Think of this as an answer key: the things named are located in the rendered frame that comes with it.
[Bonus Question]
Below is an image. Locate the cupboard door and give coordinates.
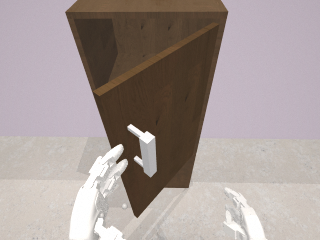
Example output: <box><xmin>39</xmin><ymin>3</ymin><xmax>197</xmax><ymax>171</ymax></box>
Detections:
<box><xmin>92</xmin><ymin>22</ymin><xmax>220</xmax><ymax>218</ymax></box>

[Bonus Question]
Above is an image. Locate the right robot hand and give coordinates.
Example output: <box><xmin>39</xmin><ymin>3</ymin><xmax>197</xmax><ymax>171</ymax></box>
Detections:
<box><xmin>223</xmin><ymin>187</ymin><xmax>266</xmax><ymax>240</ymax></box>

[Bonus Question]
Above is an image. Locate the handle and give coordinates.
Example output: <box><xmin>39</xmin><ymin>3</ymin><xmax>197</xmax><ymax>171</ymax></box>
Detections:
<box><xmin>127</xmin><ymin>124</ymin><xmax>157</xmax><ymax>178</ymax></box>

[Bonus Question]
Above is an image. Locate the left robot hand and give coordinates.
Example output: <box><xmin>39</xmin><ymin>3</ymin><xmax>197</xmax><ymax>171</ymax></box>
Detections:
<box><xmin>68</xmin><ymin>144</ymin><xmax>128</xmax><ymax>240</ymax></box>

